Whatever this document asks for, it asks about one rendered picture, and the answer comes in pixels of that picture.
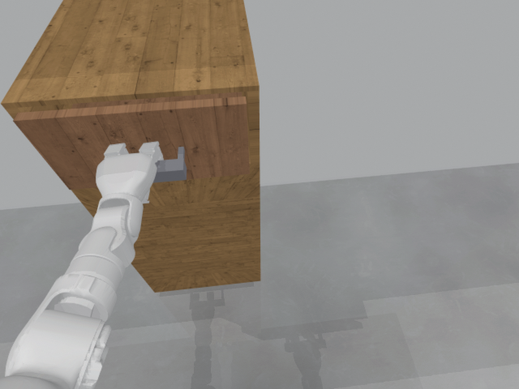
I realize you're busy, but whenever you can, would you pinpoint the left robot forearm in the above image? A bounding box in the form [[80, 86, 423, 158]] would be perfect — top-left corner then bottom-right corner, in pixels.
[[5, 193, 144, 377]]

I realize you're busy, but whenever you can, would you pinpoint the left robot hand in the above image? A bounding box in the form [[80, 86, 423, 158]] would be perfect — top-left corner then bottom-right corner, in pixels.
[[96, 141, 164, 204]]

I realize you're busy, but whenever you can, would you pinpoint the cabinet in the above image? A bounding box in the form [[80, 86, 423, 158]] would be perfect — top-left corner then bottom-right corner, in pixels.
[[1, 0, 260, 293]]

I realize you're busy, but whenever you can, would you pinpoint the drawer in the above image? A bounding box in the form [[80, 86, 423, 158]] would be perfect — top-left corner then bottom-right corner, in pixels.
[[13, 92, 250, 190]]

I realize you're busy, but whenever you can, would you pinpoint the handle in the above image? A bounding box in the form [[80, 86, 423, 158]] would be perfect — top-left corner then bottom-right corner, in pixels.
[[153, 147, 187, 183]]

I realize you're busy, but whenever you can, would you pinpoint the left robot upper arm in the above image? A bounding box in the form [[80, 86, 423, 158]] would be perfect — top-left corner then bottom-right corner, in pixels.
[[0, 309, 112, 389]]

